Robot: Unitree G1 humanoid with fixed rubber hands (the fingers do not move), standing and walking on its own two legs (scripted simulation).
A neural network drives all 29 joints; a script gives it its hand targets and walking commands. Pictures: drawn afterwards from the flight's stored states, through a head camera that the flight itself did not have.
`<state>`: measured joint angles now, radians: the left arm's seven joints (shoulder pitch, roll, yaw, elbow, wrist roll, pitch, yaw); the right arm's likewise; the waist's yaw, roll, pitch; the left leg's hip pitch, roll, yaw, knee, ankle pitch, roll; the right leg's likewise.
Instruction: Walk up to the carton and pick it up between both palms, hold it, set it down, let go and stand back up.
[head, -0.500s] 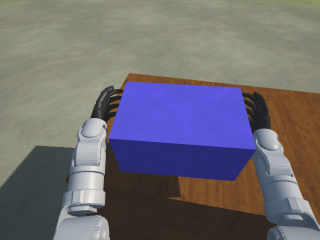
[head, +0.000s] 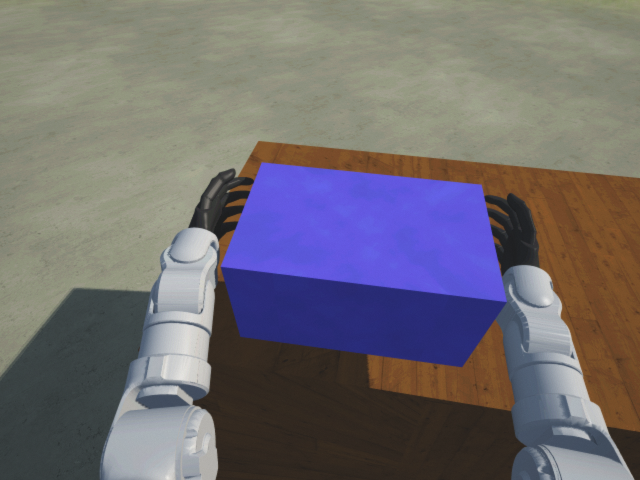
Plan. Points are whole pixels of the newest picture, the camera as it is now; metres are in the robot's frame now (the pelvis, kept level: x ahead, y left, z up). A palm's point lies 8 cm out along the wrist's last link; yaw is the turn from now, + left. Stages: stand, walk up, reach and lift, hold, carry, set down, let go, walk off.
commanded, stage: set down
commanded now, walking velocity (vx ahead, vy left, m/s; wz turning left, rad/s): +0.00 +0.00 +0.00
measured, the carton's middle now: (359, 261) +0.37 -0.08 +0.11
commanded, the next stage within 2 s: none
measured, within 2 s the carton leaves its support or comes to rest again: neither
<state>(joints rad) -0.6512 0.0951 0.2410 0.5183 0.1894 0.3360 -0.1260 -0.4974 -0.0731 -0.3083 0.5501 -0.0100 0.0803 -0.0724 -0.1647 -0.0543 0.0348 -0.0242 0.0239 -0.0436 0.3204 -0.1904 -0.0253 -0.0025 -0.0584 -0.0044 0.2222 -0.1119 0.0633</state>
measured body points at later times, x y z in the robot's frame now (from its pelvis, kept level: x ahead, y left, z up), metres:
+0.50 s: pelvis +0.02 +0.00 +0.00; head +0.01 +0.01 +0.45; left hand +0.45 +0.08 +0.13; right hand +0.33 -0.29 +0.12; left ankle +0.00 +0.13 -0.75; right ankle +0.01 -0.16 -0.75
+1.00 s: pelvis +0.01 +0.00 +0.00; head +0.01 +0.00 +0.45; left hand +0.47 +0.05 +0.12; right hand +0.31 -0.31 +0.10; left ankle +0.00 +0.13 -0.75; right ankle +0.01 -0.16 -0.75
